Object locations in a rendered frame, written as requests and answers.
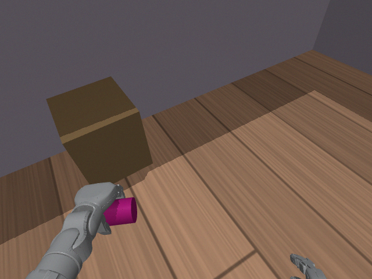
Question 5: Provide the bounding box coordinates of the left robot hand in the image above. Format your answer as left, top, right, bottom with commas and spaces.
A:
74, 182, 126, 235

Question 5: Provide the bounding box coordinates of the left robot arm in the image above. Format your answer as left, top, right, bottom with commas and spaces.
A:
25, 202, 103, 279

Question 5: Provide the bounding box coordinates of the right robot hand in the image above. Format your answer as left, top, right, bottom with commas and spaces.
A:
290, 254, 327, 279

